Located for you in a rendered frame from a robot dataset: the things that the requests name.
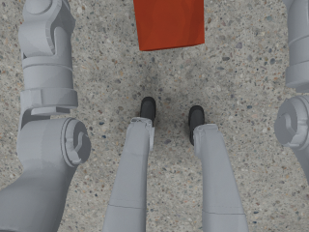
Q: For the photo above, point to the robot left forearm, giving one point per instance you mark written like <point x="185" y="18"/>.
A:
<point x="45" y="46"/>

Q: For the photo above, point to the right robot foot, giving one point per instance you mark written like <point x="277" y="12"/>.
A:
<point x="196" y="117"/>

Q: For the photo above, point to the right robot upper arm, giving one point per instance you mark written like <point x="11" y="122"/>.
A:
<point x="291" y="128"/>

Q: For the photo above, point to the right robot shin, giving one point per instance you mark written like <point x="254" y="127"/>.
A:
<point x="207" y="126"/>

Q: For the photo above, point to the carton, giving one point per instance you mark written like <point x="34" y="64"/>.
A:
<point x="167" y="24"/>

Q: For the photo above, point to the robot right forearm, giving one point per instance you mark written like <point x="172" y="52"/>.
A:
<point x="297" y="74"/>

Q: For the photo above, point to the left robot upper arm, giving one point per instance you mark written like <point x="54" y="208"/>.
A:
<point x="50" y="151"/>

